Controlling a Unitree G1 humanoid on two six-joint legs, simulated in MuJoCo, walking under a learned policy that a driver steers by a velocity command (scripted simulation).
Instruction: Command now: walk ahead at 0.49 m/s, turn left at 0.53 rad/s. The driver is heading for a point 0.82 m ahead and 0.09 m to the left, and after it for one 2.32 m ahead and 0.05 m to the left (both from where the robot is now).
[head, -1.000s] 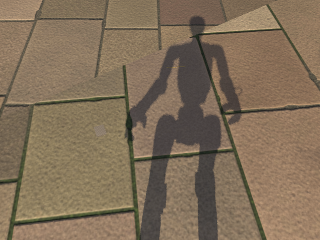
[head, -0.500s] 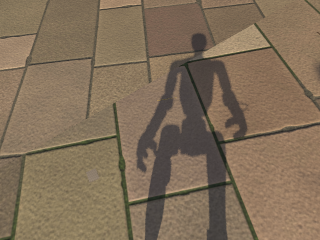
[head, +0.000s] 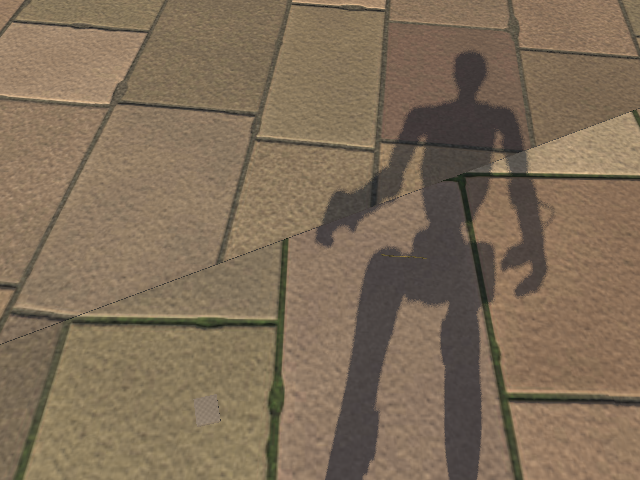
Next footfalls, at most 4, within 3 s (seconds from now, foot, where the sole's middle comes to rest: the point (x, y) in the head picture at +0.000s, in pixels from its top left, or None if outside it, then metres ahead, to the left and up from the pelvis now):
0.20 right None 0.31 -0.14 -0.78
0.74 left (222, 476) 0.48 0.20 -0.78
1.28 right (263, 314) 0.86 0.13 -0.78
1.74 left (170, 312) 0.87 0.35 -0.78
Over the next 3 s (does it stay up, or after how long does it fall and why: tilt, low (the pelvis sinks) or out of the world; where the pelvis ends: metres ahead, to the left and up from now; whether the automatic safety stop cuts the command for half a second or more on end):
stays up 0.94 0.17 0.00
